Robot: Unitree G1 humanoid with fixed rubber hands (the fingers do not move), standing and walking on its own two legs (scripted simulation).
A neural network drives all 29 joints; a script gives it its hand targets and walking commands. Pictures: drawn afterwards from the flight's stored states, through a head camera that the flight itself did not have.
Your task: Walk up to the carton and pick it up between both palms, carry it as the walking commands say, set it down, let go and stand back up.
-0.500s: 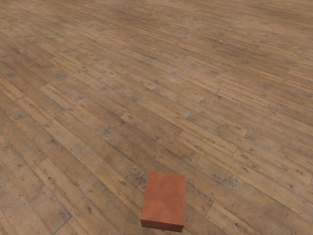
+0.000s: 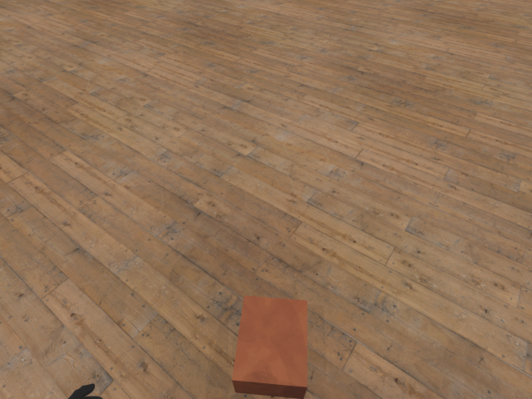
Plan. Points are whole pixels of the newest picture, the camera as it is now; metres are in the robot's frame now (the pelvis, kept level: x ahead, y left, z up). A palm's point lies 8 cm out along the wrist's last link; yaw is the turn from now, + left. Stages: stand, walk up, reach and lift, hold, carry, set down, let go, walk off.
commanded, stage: walk up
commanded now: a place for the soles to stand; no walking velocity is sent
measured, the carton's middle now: (272, 345) +0.46 +0.01 -0.70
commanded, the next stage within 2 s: reach and lift in 0.22 s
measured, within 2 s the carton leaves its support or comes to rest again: neither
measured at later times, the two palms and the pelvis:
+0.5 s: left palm out of the picture +0.14 +0.31 -0.09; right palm out of the picture +0.14 -0.28 -0.11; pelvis -0.03 +0.01 -0.01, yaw -2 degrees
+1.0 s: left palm (134, 337) +0.28 +0.27 -0.15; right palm (414, 355) +0.26 -0.26 -0.16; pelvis -0.06 +0.02 -0.07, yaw -1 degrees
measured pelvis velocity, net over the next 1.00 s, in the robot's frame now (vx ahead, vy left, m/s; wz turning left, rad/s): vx -0.06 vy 0.02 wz -0.02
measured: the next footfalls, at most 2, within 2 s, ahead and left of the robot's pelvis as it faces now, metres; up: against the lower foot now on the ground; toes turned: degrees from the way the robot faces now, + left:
none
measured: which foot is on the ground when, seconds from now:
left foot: down 0.00-1.00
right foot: down 0.00-1.00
